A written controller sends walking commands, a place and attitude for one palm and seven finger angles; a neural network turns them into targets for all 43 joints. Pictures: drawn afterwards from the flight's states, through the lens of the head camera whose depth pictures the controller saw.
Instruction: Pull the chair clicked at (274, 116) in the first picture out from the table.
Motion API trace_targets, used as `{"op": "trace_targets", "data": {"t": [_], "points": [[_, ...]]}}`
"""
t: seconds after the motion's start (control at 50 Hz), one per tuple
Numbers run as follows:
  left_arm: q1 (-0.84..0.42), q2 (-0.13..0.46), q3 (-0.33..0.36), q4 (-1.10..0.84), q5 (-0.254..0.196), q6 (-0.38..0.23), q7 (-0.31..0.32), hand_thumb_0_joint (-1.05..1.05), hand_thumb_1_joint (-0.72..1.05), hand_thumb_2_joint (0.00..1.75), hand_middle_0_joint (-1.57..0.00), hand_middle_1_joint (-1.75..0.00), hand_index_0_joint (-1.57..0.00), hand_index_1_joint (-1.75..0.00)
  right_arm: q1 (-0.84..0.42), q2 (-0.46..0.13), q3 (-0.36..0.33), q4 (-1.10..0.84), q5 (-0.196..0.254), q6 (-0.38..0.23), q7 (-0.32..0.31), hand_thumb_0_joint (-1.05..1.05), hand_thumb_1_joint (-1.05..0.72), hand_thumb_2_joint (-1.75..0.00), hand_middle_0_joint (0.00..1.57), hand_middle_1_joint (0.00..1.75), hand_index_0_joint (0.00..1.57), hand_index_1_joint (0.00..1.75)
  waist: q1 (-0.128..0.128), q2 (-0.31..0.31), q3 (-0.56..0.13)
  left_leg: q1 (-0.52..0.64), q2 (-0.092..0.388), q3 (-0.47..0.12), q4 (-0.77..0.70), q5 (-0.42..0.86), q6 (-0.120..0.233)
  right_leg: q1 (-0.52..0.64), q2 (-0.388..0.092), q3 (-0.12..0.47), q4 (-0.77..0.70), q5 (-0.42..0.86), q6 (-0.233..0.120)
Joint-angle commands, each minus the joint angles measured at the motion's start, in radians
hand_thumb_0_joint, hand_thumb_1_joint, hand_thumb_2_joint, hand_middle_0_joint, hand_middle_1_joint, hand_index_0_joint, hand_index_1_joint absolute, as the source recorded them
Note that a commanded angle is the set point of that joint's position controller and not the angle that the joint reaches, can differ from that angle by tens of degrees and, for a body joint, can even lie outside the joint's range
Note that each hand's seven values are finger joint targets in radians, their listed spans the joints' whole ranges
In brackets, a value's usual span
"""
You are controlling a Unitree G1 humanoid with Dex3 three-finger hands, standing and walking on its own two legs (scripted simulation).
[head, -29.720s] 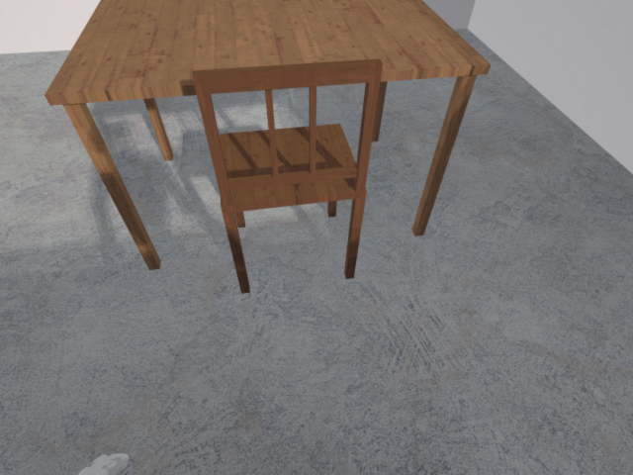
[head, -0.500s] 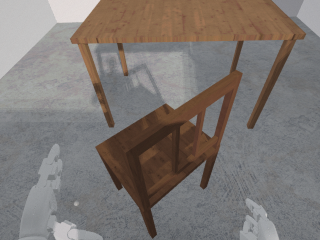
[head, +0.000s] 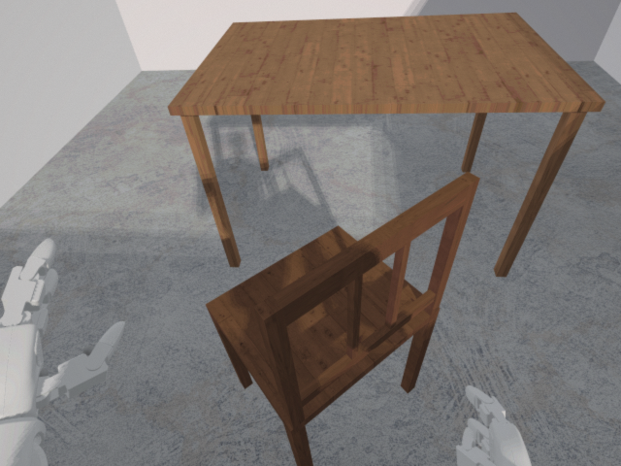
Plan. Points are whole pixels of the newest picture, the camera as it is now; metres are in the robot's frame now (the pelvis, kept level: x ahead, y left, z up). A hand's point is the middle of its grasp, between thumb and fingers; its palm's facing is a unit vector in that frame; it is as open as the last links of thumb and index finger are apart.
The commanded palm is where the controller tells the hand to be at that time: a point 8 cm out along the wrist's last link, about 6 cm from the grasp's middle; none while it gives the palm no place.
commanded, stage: draw the hand back to the body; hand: left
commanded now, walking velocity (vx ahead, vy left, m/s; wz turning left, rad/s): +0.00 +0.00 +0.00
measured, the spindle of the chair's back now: (353, 318) +0.39 -0.01 -0.09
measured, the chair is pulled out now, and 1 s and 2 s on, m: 0.51 0.51 0.51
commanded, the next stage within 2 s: step back with the hand held close in 0.48 s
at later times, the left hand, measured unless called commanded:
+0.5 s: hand (68, 322) +0.20 +0.27 +0.16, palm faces +0.46 -0.78 -0.43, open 7.5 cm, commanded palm +0.15 +0.31 +0.18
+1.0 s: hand (48, 342) +0.18 +0.28 +0.16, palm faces +0.36 -0.75 -0.55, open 7.4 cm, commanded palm +0.12 +0.33 +0.18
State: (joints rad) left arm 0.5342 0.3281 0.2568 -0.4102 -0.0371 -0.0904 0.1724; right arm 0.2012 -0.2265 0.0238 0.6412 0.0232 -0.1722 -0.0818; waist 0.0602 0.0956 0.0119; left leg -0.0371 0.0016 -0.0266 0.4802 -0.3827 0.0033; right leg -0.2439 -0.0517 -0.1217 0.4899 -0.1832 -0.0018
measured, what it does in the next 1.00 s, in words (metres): stands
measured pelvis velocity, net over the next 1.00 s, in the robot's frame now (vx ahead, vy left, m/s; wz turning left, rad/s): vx -0.02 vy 0.03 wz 0.00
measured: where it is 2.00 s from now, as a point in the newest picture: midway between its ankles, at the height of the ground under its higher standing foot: outside the picture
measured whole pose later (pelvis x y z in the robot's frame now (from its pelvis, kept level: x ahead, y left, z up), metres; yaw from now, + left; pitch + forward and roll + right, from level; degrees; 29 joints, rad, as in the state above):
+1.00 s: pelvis -0.02 +0.03 +0.00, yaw +0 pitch +0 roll +0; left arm 0.61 0.43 0.41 -0.53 -0.04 -0.16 0.15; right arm 0.17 -0.22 -0.02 0.59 0.03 -0.05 -0.08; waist 0.00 0.03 0.05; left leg -0.16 -0.05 0.00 0.52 -0.36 0.04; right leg -0.36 -0.10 -0.09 0.50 -0.13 0.03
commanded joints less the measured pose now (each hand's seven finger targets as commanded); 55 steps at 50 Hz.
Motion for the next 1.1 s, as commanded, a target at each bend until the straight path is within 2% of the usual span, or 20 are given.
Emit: {"op": "trace_targets", "data": {"t": [0.0, 0.08, 0.16, 0.18, 0.28, 0.34, 0.36, 0.5, 0.56, 0.58, 0.6, 0.62, 0.64, 0.7, 0.76, 0.8, 0.84, 0.9, 1.0, 1.08], "points": [[-0.098, 0.208, 0.185, -0.203, -0.001, -0.070, 0.021, 0.00, 0.75, 0.83, -0.18, -0.27, -0.18, -0.27, -0.119, -0.101, -0.046, -0.145, -0.002, -0.058, -0.007, 0.00, -0.90, -0.90, 0.20, 0.30, 0.20, 0.30, 0.001, -0.046, -0.039, -0.199, 0.023, -0.027, -0.137, 0.256, 0.012, 0.229, -0.012, 0.082, -0.080, 0.077, -0.033], [-0.140, 0.229, 0.229, -0.226, 0.000, -0.080, 0.022, 0.00, 0.90, 0.90, -0.20, -0.30, -0.20, -0.30, -0.117, -0.100, -0.045, -0.131, -0.005, -0.063, -0.003, 0.00, -0.90, -0.90, 0.20, 0.30, 0.20, 0.30, 0.005, -0.003, -0.079, -0.162, 0.020, -0.019, -0.140, 0.327, 0.006, 0.268, -0.017, 0.079, -0.085, 0.148, -0.036], [-0.078, 0.149, 0.170, -0.119, -0.004, -0.066, 0.004, 0.00, 0.90, 0.90, -0.20, -0.30, -0.20, -0.30, -0.130, -0.103, -0.058, -0.121, 0.000, -0.042, 0.003, 0.00, -0.90, -0.90, 0.20, 0.30, 0.20, 0.30, -0.002, -0.096, -0.011, -0.173, 0.032, -0.017, -0.143, 0.328, 0.014, 0.232, -0.014, 0.071, -0.101, 0.147, -0.033], [-0.084, 0.144, 0.159, -0.128, -0.004, -0.069, 0.000, 0.00, 0.90, 0.90, -0.20, -0.30, -0.20, -0.30, -0.125, -0.107, -0.058, -0.123, 0.001, -0.039, 0.003, 0.00, -0.90, -0.90, 0.20, 0.30, 0.20, 0.30, -0.005, -0.099, -0.024, -0.168, 0.031, -0.012, -0.145, 0.331, 0.017, 0.234, -0.014, 0.069, -0.098, 0.146, -0.030], [-0.107, 0.205, 0.200, -0.224, 0.003, -0.080, 0.004, 0.00, 0.90, 0.90, -0.20, -0.30, -0.20, -0.30, -0.126, -0.108, -0.059, -0.134, -0.008, -0.040, 0.006, 0.00, -0.90, -0.90, 0.20, 0.30, 0.20, 0.30, 0.007, -0.016, -0.102, -0.136, 0.026, -0.019, -0.146, 0.380, 0.007, 0.277, -0.018, 0.075, -0.087, 0.182, -0.035], [-0.100, 0.220, 0.210, -0.255, 0.004, -0.079, 0.011, 0.00, 0.90, 0.90, -0.20, -0.30, -0.20, -0.30, -0.122, -0.107, -0.060, -0.131, -0.011, -0.043, 0.004, 0.00, -0.90, -0.90, 0.20, 0.30, 0.20, 0.30, 0.007, -0.008, -0.130, -0.112, 0.029, -0.022, -0.135, 0.444, -0.002, 0.293, -0.018, 0.077, -0.081, 0.233, -0.038], [-0.111, 0.232, 0.219, -0.267, 0.005, -0.076, 0.011, 0.00, 0.90, 0.90, -0.20, -0.30, -0.20, -0.30, -0.130, -0.109, -0.058, -0.130, -0.011, -0.043, 0.003, 0.00, -0.90, -0.90, 0.20, 0.30, 0.20, 0.30, 0.007, 0.011, -0.120, -0.116, 0.028, -0.027, -0.133, 0.451, -0.006, 0.294, -0.015, 0.080, -0.080, 0.237, -0.040], [-0.118, 0.186, 0.190, -0.184, 0.000, -0.057, 0.008, 0.00, 0.90, 0.90, -0.20, -0.30, -0.20, -0.30, -0.122, -0.109, -0.056, -0.124, -0.008, -0.023, 0.004, 0.00, -0.90, -0.90, 0.20, 0.30, 0.20, 0.30, -0.001, -0.028, -0.018, -0.146, 0.038, -0.033, -0.155, 0.430, -0.014, 0.248, -0.008, 0.068, -0.086, 0.192, -0.041], [-0.128, 0.177, 0.181, -0.174, 0.002, -0.050, 0.000, 0.00, 0.90, 0.90, -0.20, -0.30, -0.20, -0.30, -0.131, -0.110, -0.054, -0.131, -0.007, -0.016, 0.008, 0.00, -0.90, -0.90, 0.20, 0.30, 0.20, 0.30, 0.000, -0.041, -0.006, -0.154, 0.037, -0.037, -0.158, 0.409, -0.011, 0.238, -0.006, 0.067, -0.087, 0.168, -0.041], [-0.176, 0.187, 0.176, -0.222, 0.001, -0.058, 0.000, 0.00, 0.90, 0.90, -0.20, -0.30, -0.20, -0.30, -0.126, -0.112, -0.050, -0.140, -0.009, -0.020, 0.010, 0.00, -0.90, -0.90, 0.20, 0.30, 0.20, 0.30, -0.001, -0.046, -0.040, -0.143, 0.033, -0.039, -0.159, 0.414, -0.010, 0.255, -0.009, 0.065, -0.089, 0.176, -0.039], [-0.321, 0.361, 0.343, -0.288, -0.023, -0.113, 0.004, 0.00, 0.90, 0.90, -0.20, -0.30, -0.20, -0.30, -0.106, -0.120, -0.058, -0.179, 0.009, -0.005, -0.002, 0.00, -0.90, -0.90, 0.20, 0.30, 0.20, 0.30, -0.036, -0.068, 0.068, -0.205, 0.082, -0.061, -0.148, 0.324, 0.021, 0.149, -0.063, 0.176, -0.110, 0.238, -0.039], [-0.243, 0.283, 0.294, -0.196, -0.017, -0.119, -0.005, 0.00, 0.90, 0.90, -0.20, -0.30, -0.20, -0.30, -0.108, -0.106, -0.053, -0.159, 0.002, 0.000, -0.005, 0.00, -0.90, -0.90, 0.20, 0.30, 0.20, 0.30, -0.039, -0.089, 0.053, -0.201, 0.084, -0.072, -0.152, 0.291, 0.021, 0.148, -0.081, 0.169, -0.107, 0.229, -0.044], [-0.184, 0.257, 0.272, -0.175, -0.013, -0.115, -0.006, 0.00, 0.90, 0.90, -0.20, -0.30, -0.20, -0.30, -0.117, -0.103, -0.054, -0.165, 0.000, 0.006, -0.005, 0.00, -0.90, -0.90, 0.20, 0.30, 0.20, 0.30, -0.038, -0.105, 0.047, -0.190, 0.081, -0.065, -0.149, 0.308, 0.022, 0.144, -0.083, 0.170, -0.104, 0.254, -0.042], [-0.096, 0.213, 0.242, -0.213, -0.008, -0.119, -0.012, 0.00, 0.90, 0.90, -0.20, -0.30, -0.20, -0.30, -0.117, -0.114, -0.056, -0.180, -0.009, 0.016, -0.001, 0.00, -0.90, -0.90, 0.20, 0.30, 0.20, 0.30, -0.040, 0.023, -0.066, -0.171, 0.099, -0.076, -0.135, 0.487, 0.014, 0.196, -0.083, 0.139, -0.021, 0.375, -0.034], [0.000, 0.213, 0.251, -0.251, -0.002, -0.120, -0.010, 0.00, 0.90, 0.90, -0.20, -0.30, -0.20, -0.30, -0.126, -0.110, -0.064, -0.193, -0.014, 0.030, 0.006, 0.00, -0.90, -0.90, 0.20, 0.30, 0.20, 0.30, -0.038, 0.053, -0.177, -0.145, 0.104, -0.081, -0.083, 0.666, -0.001, 0.228, -0.098, 0.132, 0.016, 0.484, -0.034], [0.040, 0.240, 0.282, -0.300, -0.001, -0.126, -0.004, 0.00, 0.90, 0.90, -0.20, -0.30, -0.20, -0.30, -0.116, -0.109, -0.071, -0.203, -0.014, 0.041, 0.007, 0.00, -0.90, -0.90, 0.20, 0.30, 0.20, 0.30, -0.040, -0.003, -0.228, -0.169, 0.105, -0.095, -0.052, 0.680, -0.012, 0.249, -0.107, 0.136, 0.033, 0.503, -0.047], [0.064, 0.257, 0.305, -0.317, -0.004, -0.129, 0.002, 0.00, 0.90, 0.90, -0.20, -0.30, -0.20, -0.30, -0.113, -0.101, -0.076, -0.211, -0.006, 0.052, 0.002, 0.00, -0.90, -0.90, 0.20, 0.30, 0.20, 0.30, -0.045, -0.080, -0.245, -0.185, 0.099, -0.099, -0.030, 0.634, -0.016, 0.237, -0.120, 0.144, 0.045, 0.514, -0.057], [0.077, 0.278, 0.332, -0.308, -0.008, -0.131, 0.012, 0.00, 0.90, 0.90, -0.20, -0.30, -0.20, -0.30, -0.109, -0.095, -0.081, -0.213, 0.002, 0.063, -0.009, 0.00, -0.90, -0.90, 0.20, 0.30, 0.20, 0.30, -0.051, -0.075, -0.220, -0.230, 0.095, -0.105, -0.031, 0.547, -0.016, 0.206, -0.126, 0.159, 0.054, 0.487, -0.062], [0.032, 0.259, 0.313, -0.274, -0.002, -0.125, 0.019, 0.00, 0.90, 0.90, -0.20, -0.30, -0.20, -0.30, -0.102, -0.108, -0.083, -0.207, 0.000, 0.064, -0.023, 0.00, -0.90, -0.90, 0.20, 0.30, 0.20, 0.30, -0.053, -0.015, -0.123, -0.342, 0.128, -0.129, -0.110, 0.404, 0.019, 0.173, -0.076, 0.130, 0.083, 0.310, -0.025], [-0.032, 0.223, 0.264, -0.239, 0.008, -0.111, 0.023, 0.00, 0.90, 0.90, -0.20, -0.30, -0.20, -0.30, -0.099, -0.108, -0.071, -0.206, 0.000, 0.056, -0.024, 0.00, -0.90, -0.90, 0.20, 0.30, 0.20, 0.30, -0.052, -0.014, -0.036, -0.477, 0.136, -0.124, -0.151, 0.153, 0.055, 0.174, -0.071, 0.147, 0.086, 0.150, -0.014]]}}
